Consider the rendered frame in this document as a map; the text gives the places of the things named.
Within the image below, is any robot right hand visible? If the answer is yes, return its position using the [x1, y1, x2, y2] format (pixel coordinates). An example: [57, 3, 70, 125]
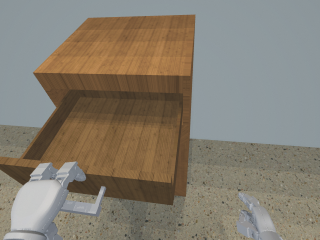
[236, 192, 277, 240]

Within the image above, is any robot left hand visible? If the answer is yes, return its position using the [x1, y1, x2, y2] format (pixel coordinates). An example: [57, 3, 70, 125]
[10, 161, 86, 240]

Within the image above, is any robot left forearm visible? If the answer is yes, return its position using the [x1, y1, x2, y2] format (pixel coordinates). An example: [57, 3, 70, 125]
[3, 230, 47, 240]

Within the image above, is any cabinet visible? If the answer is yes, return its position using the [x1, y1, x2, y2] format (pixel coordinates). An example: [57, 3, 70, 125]
[33, 14, 196, 197]

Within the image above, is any drawer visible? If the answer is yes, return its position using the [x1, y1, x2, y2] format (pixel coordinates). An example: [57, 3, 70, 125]
[0, 89, 183, 206]

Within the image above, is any handle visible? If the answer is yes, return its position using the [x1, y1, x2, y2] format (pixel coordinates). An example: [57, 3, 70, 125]
[60, 186, 106, 217]

